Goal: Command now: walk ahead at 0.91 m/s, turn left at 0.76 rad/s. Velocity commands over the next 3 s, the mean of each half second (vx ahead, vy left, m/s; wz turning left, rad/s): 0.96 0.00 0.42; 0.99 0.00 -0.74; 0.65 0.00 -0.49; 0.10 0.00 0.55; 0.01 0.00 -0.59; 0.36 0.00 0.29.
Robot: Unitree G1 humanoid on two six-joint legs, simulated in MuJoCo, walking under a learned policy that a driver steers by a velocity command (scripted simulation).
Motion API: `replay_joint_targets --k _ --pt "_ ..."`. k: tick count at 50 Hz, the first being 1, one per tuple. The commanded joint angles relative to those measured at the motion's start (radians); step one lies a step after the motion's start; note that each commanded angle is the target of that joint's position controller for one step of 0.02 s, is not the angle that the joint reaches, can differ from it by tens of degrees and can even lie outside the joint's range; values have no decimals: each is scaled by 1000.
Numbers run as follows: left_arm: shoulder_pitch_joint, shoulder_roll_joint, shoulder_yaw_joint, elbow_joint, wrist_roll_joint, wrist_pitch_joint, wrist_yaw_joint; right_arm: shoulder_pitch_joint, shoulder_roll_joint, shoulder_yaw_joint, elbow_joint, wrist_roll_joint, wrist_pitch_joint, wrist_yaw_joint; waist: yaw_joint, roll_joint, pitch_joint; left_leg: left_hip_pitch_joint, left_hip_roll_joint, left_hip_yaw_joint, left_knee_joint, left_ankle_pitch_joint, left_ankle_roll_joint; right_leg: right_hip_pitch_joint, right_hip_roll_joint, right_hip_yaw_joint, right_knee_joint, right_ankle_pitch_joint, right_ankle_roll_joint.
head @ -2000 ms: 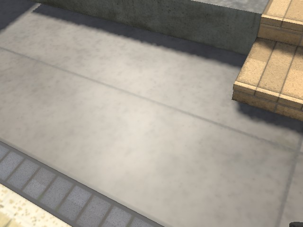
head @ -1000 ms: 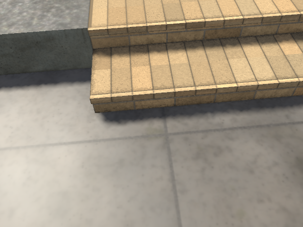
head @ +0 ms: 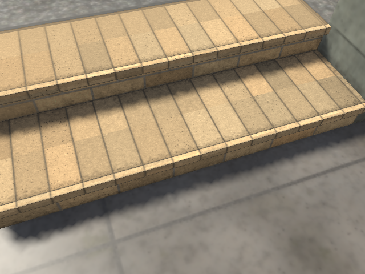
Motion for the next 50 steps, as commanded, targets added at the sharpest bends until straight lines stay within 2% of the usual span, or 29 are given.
replay_joint_targets --k 1,3,4,5,6,8,9,13,19,21,25,26,27,28,29,30,32,33,35,37,39,40,42,43,44,45,46,48,50 --pt "-113 190 34 -76 1 -7 14 43 -64 -12 -52 11 -9 -12 -121 -109 8 297 -124 108 -26 -73 74 -177 -252 -23 157 1291 -145" --pt "-174 250 52 -105 7 33 15 412 -160 -57 47 19 -10 -34 -302 -112 -199 703 -215 85 -50 -239 112 -270 -258 3 683 1388 -143" --pt "-158 200 39 -97 12 30 6 492 -229 -89 83 12 -4 -55 -313 -14 -225 916 -191 -54 -124 -315 131 -476 -175 21 1036 889 -109" --pt "-141 24 -4 -180 6 12 -19 354 -338 -109 61 4 9 -66 -143 330 -199 1050 50 -632 -381 -547 253 -929 47 103 1451 -50 -42" --pt "-181 81 -11 -243 8 -14 -21 324 -364 -120 17 7 10 -57 -151 221 -312 1123 140 -1006 -597 -670 321 -1073 52 343 1513 -1 -59" --pt "-257 114 -17 -237 4 -38 -16 311 -246 -96 50 3 -9 -75 -98 -32 -84 865 121 -858 -636 -537 228 -1065 -64 363 1330 135 -75" --pt "-271 97 -26 -237 19 -27 -13 273 -217 -87 51 4 -23 -81 -60 -62 -44 729 68 -736 -619 -421 202 -987 -99 362 1241 136 -68" --pt "-254 70 -46 -220 44 41 -22 236 -138 -48 51 19 -78 -78 5 -56 17 491 -41 -447 -663 -118 184 -856 -152 308 1000 163 -30" --pt "-527 6 -77 -281 -12 26 -46 359 -131 -30 104 28 -128 -70 -125 6 48 654 -87 -181 -749 571 -15 -811 -64 131 468 611 -110" --pt "-503 28 -73 -262 -25 20 -39 364 -127 -23 124 2 -135 -85 -107 59 13 791 -40 -131 -723 849 -45 -781 -21 113 465 608 -156" --pt "-236 133 -33 -180 -15 45 -13 284 -213 -45 107 -56 -90 -131 73 121 -165 1000 88 -88 -321 1392 -84 -628 109 122 523 209 -231" --pt "-26 165 -9 -115 -24 57 -8 236 -220 -48 88 -59 -74 -128 180 80 -222 938 85 -56 -15 1488 -96 -457 107 149 501 203 -266" --pt "288 211 30 -20 -22 46 -15 16 -233 -53 34 -23 -81 -127 403 -46 -225 655 -58 30 557 1224 -128 -168 62 191 334 477 -343" --pt "362 165 27 95 -38 53 -15 -235 -54 -8 -31 -19 -132 -114 383 -302 -72 142 -301 2 967 -185 -146 0 -50 398 273 836 -360" --pt "199 161 9 62 3 36 -6 -9 79 38 -131 -7 -147 -106 61 -288 -122 -129 -247 -180 1099 -302 -168 111 -201 736 391 1278 -467" --pt "100 189 32 7 21 44 9 128 13 47 -135 9 -149 -97 30 -235 -337 -224 -186 -318 1185 -315 -157 246 -354 1061 231 582 -603" --pt "17 85 10 2 -3 44 20 -23 1 65 -168 -74 -137 -83 -33 110 -90 -335 -106 -276 1246 -347 -85 -160 -264 997 121 47 -477" --pt "18 66 -9 16 -10 30 18 -62 67 88 -192 -90 -118 -74 -62 132 -2 -394 -112 -203 1337 -407 -77 -339 -196 883 140 96 -435" --pt "-4 63 -26 35 6 3 0 -248 164 130 -318 -61 -72 -88 -78 42 134 -485 -102 -121 1463 -540 -71 -690 -146 777 26 54 -401" --pt "-32 73 -26 57 -16 -8 -5 -363 165 153 -438 -56 -71 -118 -104 58 174 -349 -7 -152 1093 -572 -63 -912 -68 695 -66 7 -328" --pt "-106 57 -23 8 -61 -7 15 -265 112 145 -404 -19 -76 -117 -126 86 87 362 -21 44 611 -323 -112 -1223 16 530 -228 533 -341" --pt "-46 110 -6 -5 -91 -22 13 -194 109 135 -376 3 -79 -131 -110 43 -74 650 -100 74 530 -295 -120 -1151 -6 538 -136 1027 -355" --pt "-94 315 74 -46 -81 -53 -4 176 -11 62 -298 -18 -63 -157 -292 -133 -393 761 -121 -74 266 -413 -84 -660 -72 569 435 1840 -294" --pt "-178 304 97 -69 -64 -64 -14 394 -91 10 -226 -23 -82 -146 -394 -117 -525 851 -109 -131 96 -423 -64 -576 -35 585 780 1772 -258" --pt "-299 111 67 -124 -30 -90 -40 463 -201 -22 -165 -28 -95 -144 -365 217 -471 898 89 -527 -229 -456 -1 -769 132 538 1204 606 -203" --pt "-100 0 44 -199 -37 -83 -46 204 -225 -28 -181 -34 -81 -150 -114 467 -518 943 364 -1156 -478 -186 100 -1045 171 573 1563 262 -172" --pt "-183 1 39 -218 -1 -50 -38 99 -118 -22 -198 -28 -71 -130 -99 245 -423 897 361 -1091 -409 -429 138 -1161 82 453 1768 253 -171" --pt "-311 -170 -18 -289 42 -12 -48 159 97 31 -36 -14 -86 -100 -28 37 -68 657 271 -706 -389 -463 35 -1392 3 394 1904 289 -197" --pt "-374 -203 -49 -337 1 37 -44 320 146 24 130 -27 -103 -88 -26 15 23 646 211 -375 -410 -223 -39 -1544 29 369 2064 159 -229"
